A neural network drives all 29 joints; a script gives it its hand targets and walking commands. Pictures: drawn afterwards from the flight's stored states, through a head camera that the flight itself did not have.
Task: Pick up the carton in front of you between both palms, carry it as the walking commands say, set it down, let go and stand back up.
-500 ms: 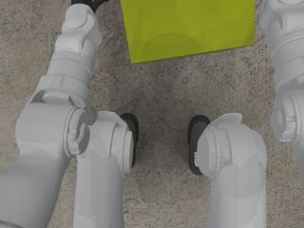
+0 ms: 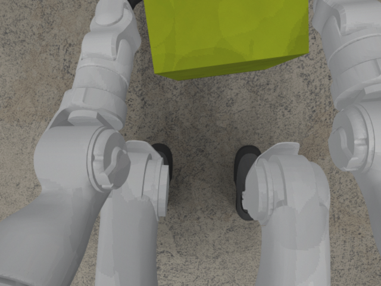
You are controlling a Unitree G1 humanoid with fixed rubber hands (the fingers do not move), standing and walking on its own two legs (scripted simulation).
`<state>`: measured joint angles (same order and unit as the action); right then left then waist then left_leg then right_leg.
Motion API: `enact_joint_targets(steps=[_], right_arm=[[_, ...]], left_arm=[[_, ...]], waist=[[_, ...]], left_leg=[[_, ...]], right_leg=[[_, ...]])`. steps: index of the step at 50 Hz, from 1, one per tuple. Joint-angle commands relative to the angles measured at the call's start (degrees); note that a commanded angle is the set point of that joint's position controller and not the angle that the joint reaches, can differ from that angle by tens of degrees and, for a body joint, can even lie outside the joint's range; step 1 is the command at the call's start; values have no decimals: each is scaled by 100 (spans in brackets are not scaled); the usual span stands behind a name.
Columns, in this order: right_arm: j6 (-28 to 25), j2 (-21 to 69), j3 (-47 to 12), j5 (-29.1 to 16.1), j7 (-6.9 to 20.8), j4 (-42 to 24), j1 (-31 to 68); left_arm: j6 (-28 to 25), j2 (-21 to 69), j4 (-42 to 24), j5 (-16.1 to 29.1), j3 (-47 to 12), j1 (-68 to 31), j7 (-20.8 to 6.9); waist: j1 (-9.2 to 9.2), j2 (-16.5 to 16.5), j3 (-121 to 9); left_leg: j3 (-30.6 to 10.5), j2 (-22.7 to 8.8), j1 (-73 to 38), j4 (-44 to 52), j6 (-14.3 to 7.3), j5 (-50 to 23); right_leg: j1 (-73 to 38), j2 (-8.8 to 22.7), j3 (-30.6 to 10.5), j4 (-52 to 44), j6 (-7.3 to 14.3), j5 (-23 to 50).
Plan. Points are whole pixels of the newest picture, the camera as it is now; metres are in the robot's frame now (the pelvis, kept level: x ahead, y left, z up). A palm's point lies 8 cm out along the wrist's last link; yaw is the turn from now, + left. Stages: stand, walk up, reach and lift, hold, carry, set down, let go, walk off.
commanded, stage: reach and lift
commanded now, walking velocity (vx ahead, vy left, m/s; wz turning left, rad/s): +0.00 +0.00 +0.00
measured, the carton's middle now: (218, 13) +0.53 -0.04 -0.24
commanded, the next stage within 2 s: none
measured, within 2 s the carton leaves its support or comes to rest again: leaves its support in 0.08 s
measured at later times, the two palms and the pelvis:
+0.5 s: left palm out of the picture +0.50 +0.10 +0.00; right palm out of the picture +0.50 -0.20 +0.00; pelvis -0.01 +0.01 +0.07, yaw -4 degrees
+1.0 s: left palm out of the picture +0.48 +0.12 +0.15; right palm out of the picture +0.46 -0.18 +0.14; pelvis +0.03 +0.01 +0.19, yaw -5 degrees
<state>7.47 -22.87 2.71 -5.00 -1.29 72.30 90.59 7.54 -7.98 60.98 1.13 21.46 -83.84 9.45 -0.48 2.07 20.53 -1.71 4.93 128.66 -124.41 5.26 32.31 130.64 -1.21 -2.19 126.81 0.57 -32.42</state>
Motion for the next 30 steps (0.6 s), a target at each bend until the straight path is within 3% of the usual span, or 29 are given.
enact_joint_targets(steps=[1, 5, 8, 12, 15, 18, 19, 22, 25, 30], right_arm=[[-35, 5514, -786, -192, 1450, -1462, 2308], [-12, 6122, -1294, -501, 1306, -2488, 2429], [124, 6456, -1655, -635, 1124, -3274, 2446], [428, 6875, -1934, -606, 920, -4023, 2355], [714, 7135, -1831, -432, 951, -3723, 1937], [879, 7303, -1255, 18, 1075, -2821, 1418], [903, 7338, -1058, 188, 1118, -2599, 1298], [950, 7418, -442, 564, 1227, -2249, 1203], [999, 7370, -31, 868, 1306, -2057, 1195], [1009, 7475, 112, 1052, 1346, -2166, 1002]], left_arm=[[92, 5229, -987, 211, -1462, -2545, -1518], [198, 5819, -1390, 686, -2041, -2471, -1533], [353, 6193, -2013, 957, -2590, -2594, -1501], [563, 6305, -3061, 1066, -3232, -2847, -1411], [750, 6194, -2938, 812, -3151, -2603, -1357], [871, 6118, -2182, 197, -2464, -2178, -1395], [883, 6163, -2072, 36, -2263, -2135, -1421], [956, 6259, -1761, -364, -1747, -1982, -1499], [1028, 6279, -1496, -646, -1416, -1859, -1583], [1071, 6600, -1578, -601, -1646, -1799, -1696]], waist=[[-9, -438, -6286], [44, -539, -7892], [130, -662, -9296], [290, -765, -10508], [183, -750, -9723], [-67, -737, -8235], [-75, -777, -7959], [-176, -677, -7634], [-137, -596, -7531], [110, -299, -8151]], left_leg=[[715, 421, -2638, 596, -356, -1803], [788, 437, -2892, 514, -273, -2612], [861, 482, -2972, 624, -216, -2717], [879, 571, -3146, 953, -215, -2466], [826, 599, -3244, 1407, -270, -1765], [816, 595, -2917, 1845, -339, -874], [802, 589, -2895, 1955, -359, -716], [794, 590, -3076, 2344, -387, -516], [771, 594, -3187, 2714, -395, -306], [725, 607, -3767, 3128, -318, -546]], right_leg=[[-2984, -447, 279, -1065, 24, 1955], [-4256, -492, 327, -995, -7, 3159], [-5451, -538, 337, -1102, -44, 3753], [-6246, -665, 460, -1320, -96, 3674], [-5534, -714, 584, -1772, -135, 2548], [-4335, -721, 587, -2309, -171, 1225], [-4107, -728, 602, -2445, -180, 964], [-3807, -746, 628, -2742, -153, 606], [-3853, -757, 629, -3067, -118, 375], [-4431, -770, 617, -3453, -82, 709]])
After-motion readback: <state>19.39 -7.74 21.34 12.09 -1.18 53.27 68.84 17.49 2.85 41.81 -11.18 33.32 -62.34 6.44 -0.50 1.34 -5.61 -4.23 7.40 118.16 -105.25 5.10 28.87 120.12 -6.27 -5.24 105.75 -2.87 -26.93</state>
